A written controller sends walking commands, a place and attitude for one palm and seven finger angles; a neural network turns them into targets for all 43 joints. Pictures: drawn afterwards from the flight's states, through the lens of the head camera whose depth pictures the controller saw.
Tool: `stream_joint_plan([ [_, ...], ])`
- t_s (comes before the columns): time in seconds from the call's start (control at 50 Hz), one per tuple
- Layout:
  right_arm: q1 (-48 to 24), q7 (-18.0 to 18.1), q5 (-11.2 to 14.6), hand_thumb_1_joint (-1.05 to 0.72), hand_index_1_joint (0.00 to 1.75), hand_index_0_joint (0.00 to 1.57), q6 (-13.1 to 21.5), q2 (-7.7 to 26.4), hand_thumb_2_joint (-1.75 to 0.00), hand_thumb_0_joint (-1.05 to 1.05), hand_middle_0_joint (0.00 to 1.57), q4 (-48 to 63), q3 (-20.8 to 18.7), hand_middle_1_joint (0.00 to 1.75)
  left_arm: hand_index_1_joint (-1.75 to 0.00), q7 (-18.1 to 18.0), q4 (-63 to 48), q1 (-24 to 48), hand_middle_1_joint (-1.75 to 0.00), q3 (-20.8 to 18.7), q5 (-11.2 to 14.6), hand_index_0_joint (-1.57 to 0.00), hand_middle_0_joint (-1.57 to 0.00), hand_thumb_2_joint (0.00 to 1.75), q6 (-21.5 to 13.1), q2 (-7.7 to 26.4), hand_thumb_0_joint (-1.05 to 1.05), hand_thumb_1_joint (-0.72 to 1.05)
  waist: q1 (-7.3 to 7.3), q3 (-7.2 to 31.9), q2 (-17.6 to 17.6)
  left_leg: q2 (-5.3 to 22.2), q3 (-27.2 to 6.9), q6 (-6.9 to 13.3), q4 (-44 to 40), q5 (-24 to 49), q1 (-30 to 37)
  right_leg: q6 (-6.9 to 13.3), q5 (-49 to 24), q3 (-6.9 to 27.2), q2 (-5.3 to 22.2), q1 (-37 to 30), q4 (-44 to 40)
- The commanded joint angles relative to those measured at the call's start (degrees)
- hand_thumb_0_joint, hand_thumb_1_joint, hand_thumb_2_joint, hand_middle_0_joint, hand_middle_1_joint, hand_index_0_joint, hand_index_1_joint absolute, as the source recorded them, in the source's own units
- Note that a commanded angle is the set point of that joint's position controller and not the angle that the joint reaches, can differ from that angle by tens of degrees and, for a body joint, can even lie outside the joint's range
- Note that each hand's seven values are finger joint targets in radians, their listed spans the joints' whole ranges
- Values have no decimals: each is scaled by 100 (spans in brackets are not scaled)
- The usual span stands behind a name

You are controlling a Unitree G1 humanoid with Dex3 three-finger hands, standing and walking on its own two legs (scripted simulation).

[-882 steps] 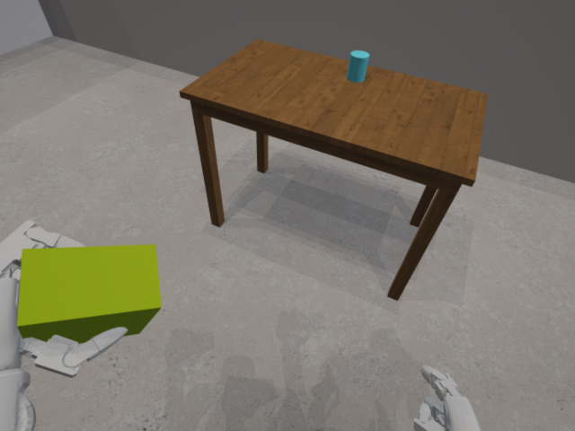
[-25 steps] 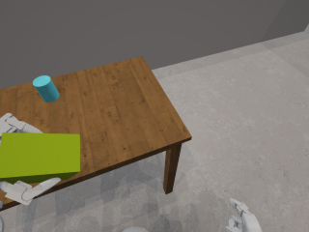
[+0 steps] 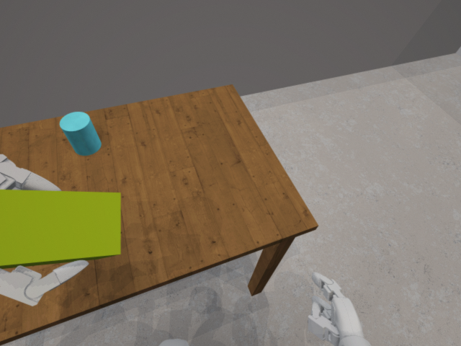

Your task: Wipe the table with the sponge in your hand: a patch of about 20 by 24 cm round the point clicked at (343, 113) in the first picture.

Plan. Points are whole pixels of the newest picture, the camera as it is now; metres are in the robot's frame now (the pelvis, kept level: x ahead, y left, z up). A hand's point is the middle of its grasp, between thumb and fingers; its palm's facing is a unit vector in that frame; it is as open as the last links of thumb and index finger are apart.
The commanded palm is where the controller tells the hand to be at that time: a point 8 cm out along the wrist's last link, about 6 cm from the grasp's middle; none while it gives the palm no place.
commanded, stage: come to a stop and stand still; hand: left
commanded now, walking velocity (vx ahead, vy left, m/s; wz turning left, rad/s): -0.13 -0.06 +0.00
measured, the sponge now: (73, 231) +0.22 +0.21 +0.16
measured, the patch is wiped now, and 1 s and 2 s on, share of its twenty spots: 0.00 0.00 0.00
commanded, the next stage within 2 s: look again from close up in 0.94 s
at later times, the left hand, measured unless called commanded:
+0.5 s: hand out of the picture +0.20 +0.28 +0.19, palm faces +0.42 -0.83 -0.36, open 10.7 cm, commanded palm +0.13 +0.29 +0.18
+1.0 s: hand out of the picture +0.18 +0.30 +0.17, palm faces +0.41 -0.83 -0.38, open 10.7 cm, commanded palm +0.13 +0.32 +0.18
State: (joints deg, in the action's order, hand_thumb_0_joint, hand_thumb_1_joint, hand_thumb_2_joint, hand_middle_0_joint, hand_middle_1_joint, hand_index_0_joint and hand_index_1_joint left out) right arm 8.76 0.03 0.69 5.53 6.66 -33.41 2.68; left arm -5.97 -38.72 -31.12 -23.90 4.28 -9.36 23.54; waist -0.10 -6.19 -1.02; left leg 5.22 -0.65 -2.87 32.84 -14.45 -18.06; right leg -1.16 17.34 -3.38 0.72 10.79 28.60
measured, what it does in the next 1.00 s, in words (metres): shifts its weight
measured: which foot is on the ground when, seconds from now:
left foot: down 0.00-1.00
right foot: down 0.00-1.00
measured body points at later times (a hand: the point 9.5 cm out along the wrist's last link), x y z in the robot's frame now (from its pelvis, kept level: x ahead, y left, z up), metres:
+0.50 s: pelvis -0.04 +0.01 +0.00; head -0.03 +0.04 +0.45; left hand +0.17 +0.32 +0.21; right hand +0.13 -0.23 -0.06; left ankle +0.03 +0.15 -0.73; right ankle -0.02 -0.13 -0.73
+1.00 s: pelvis -0.04 +0.05 +0.00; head -0.01 +0.08 +0.45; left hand +0.16 +0.34 +0.19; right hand +0.16 -0.15 -0.06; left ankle +0.03 +0.15 -0.73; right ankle -0.02 -0.13 -0.73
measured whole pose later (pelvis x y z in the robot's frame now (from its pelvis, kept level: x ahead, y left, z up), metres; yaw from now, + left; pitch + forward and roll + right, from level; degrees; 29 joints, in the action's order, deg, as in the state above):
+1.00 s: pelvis -0.04 +0.05 +0.00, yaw -1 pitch -1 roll -2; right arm 8.6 -0.6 -0.7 9.7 9.6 -34.1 2.9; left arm -6.6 -28.6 -22.7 -21.8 0.4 -12.1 21.4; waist -2.5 -4.8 -1.8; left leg 2.0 1.0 1.1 31.4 -10.8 -19.3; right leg -3.1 12.1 -1.1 3.3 11.8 25.4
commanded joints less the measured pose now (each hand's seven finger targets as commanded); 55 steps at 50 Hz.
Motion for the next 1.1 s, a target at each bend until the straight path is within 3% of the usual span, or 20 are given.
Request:
stream_joint_plan([
  [0.0,-366,243,-8,-90,30,20,267,1080,-90,0,20,817,-497,30,-160,-116,-918,231,-160,-543,20,-120,-120,130,-252,729,0,10,30,1669,945,436,-244,331,-659,3141,1092,-1,-2088,81,46,-374,-374],
  [0.22,-596,387,29,-90,30,20,279,1090,-90,0,20,863,-467,30,-160,-202,-729,709,-160,-157,-12,-120,-120,130,-82,587,0,10,-19,1284,579,46,-78,258,-956,755,500,60,-1517,325,144,-469,-944],
  [0.24,468,902,512,-90,30,20,134,1493,-90,0,20,1444,330,30,-160,-225,-2249,6279,-160,-2063,-162,-120,-120,130,-1140,5520,0,10,134,998,1359,-246,-127,541,-1200,277,318,-267,-833,305,-208,-860,-844],
  [0.26,91,766,382,-90,30,20,402,734,-90,0,20,1067,-426,30,-160,-144,239,3917,-160,-1573,-138,-120,-120,130,-690,1976,0,10,-83,835,300,85,-64,399,-757,384,453,81,177,259,183,685,-791],
  [0.28,-147,506,112,-90,30,20,525,1120,-90,0,20,834,-424,30,-160,-161,574,2883,-160,-1293,-176,-120,-120,130,-546,1889,0,10,-142,770,-46,-119,16,308,-844,83,551,238,-24,355,71,535,-987],
  [0.32,-36,335,66,-90,30,20,632,1343,-90,0,20,958,-444,30,-160,-125,935,2463,-160,-1029,-100,-120,-120,130,-583,1783,0,10,-249,1012,-266,-307,191,290,-337,100,712,477,-405,799,509,731,-1191],
  [0.34,-93,258,73,-90,30,20,668,1416,-90,0,20,818,-464,30,-160,-76,1290,2025,-160,-895,-53,-120,-120,130,-580,1629,0,10,-220,1250,193,-307,198,299,-223,-38,977,543,-174,867,600,934,-1105],
  [0.4,136,62,69,-90,30,20,784,1375,-90,0,20,953,-400,30,-160,17,521,1026,-160,-67,13,-120,-120,130,-684,773,0,10,-238,1071,227,-314,141,341,-367,82,698,468,-230,581,607,689,-1066],
  [0.44,18,15,113,-90,30,20,820,1358,-90,0,20,871,-388,30,-160,-10,551,718,-160,65,5,-120,-120,130,-674,694,0,10,-191,886,346,-237,80,394,-606,-112,863,376,195,415,455,914,-1019],
  [0.52,-93,140,-8,-90,30,20,770,1427,-90,0,20,913,-422,30,-160,-93,152,1182,-160,-407,-212,-120,-120,130,-719,1121,0,10,-114,490,-348,-198,-20,349,-815,-665,364,253,757,373,390,894,-1210],
  [0.54,-138,180,-12,-90,30,20,707,1488,-90,0,20,857,-407,30,-160,-151,9,1457,-160,-746,-230,-120,-120,130,-755,1607,0,10,-83,548,-127,-160,-83,358,-959,-755,409,215,856,325,312,867,-1066],
  [0.56,-117,204,-51,-90,30,20,675,1420,-90,0,20,830,-423,30,-160,-150,-3,1488,-160,-548,-280,-120,-120,130,-760,1185,0,10,-48,659,102,-68,-179,395,-1148,-835,273,210,563,222,250,546,-857],
  [0.64,-142,174,-66,-90,30,20,753,1500,-90,0,20,824,-453,30,-160,-285,-696,1725,-160,-725,-391,-120,-120,130,-742,1565,0,10,-163,986,1613,93,-516,510,-1677,-1525,-268,162,-173,105,34,-415,-250],
  [0.66,-109,153,-66,-90,30,20,795,1395,-90,0,20,832,-442,30,-160,-274,-843,1698,-160,-498,-395,-120,-120,130,-750,1269,0,10,-174,1045,1702,78,-549,505,-1647,-1409,-218,194,-300,80,63,-424,-262],
  [0.74,-34,61,-76,-90,30,20,985,1396,-90,0,20,640,-449,30,-160,-313,-867,1055,-160,-462,-363,-120,-120,130,-701,1123,0,10,-180,1478,1280,51,-466,478,-1292,-556,429,223,-563,85,103,-305,-388],
  [0.86,-15,39,-76,-90,30,20,808,1333,-90,0,20,631,-471,30,-160,-197,-58,907,-160,-165,-387,-120,-120,130,-560,405,0,10,-37,1064,565,152,-502,430,-1181,-386,493,187,-577,119,117,219,-532],
  [0.92,-105,59,-68,-90,30,20,671,1333,-90,0,20,708,-464,30,-160,-155,246,1175,-160,-246,-369,-120,-120,130,-488,505,0,10,-34,852,228,131,-410,434,-1127,-631,330,175,-454,202,144,302,-701],
  [1.04,-378,106,-49,-90,30,20,610,1301,-90,0,20,881,-420,30,-160,-151,-333,1522,-160,-363,-365,-120,-120,130,-466,863,0,10,-69,1128,744,111,-355,470,-1240,-388,545,181,-682,268,166,42,-594],
  [1.06,-385,101,-46,-90,30,20,614,1169,-90,0,20,947,-357,30,-160,-129,-521,1488,-160,-12,-346,-120,-120,130,-479,448,0,10,-67,1112,866,106,-383,479,-1280,-341,465,189,-744,188,160,-66,-566],
  [1.08,-416,113,-42,-90,30,20,648,1227,-90,0,20,988,-374,30,-160,-155,-746,1527,-160,-130,-357,-120,-120,130,-486,655,0,10,-94,1140,893,102,-368,487,-1256,-274,453,190,-845,214,164,-141,-583],
])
